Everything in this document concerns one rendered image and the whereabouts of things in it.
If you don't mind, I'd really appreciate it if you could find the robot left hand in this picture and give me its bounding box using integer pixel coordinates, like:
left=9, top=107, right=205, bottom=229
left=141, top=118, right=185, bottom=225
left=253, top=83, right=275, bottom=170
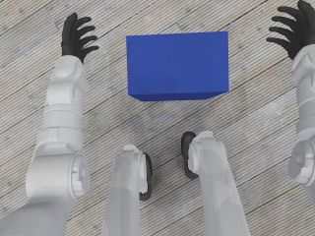
left=61, top=12, right=99, bottom=64

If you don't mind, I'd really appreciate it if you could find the carton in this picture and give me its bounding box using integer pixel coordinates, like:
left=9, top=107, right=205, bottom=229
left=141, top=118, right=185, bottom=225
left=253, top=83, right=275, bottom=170
left=126, top=30, right=229, bottom=102

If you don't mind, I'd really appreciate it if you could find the robot left forearm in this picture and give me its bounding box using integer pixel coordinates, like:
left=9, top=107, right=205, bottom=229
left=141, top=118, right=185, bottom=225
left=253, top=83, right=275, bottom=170
left=26, top=55, right=89, bottom=197

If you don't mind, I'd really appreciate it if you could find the left robot upper arm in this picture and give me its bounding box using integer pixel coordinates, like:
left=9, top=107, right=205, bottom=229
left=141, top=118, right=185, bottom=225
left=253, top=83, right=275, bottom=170
left=0, top=152, right=91, bottom=236

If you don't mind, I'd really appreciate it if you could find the left robot foot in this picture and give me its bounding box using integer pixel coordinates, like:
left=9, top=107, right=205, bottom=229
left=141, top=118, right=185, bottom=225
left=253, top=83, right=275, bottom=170
left=139, top=153, right=153, bottom=202

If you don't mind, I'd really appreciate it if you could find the robot right forearm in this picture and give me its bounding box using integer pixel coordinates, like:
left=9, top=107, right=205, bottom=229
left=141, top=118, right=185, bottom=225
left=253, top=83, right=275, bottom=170
left=290, top=44, right=315, bottom=141

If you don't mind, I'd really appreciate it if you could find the right robot upper arm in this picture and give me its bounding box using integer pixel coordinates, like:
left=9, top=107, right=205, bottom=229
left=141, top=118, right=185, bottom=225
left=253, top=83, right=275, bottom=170
left=287, top=140, right=315, bottom=208

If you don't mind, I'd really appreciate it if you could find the robot right hand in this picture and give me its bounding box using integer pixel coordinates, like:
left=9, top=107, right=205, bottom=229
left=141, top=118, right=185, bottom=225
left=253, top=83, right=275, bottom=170
left=266, top=0, right=315, bottom=61

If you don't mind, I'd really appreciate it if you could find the right robot foot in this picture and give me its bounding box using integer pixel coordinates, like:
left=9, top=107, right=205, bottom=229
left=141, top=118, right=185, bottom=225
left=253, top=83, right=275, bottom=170
left=181, top=131, right=199, bottom=180

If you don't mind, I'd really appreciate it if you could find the robot foot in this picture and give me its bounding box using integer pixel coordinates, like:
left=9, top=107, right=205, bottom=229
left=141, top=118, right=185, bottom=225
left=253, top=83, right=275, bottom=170
left=139, top=153, right=153, bottom=202
left=181, top=131, right=199, bottom=180

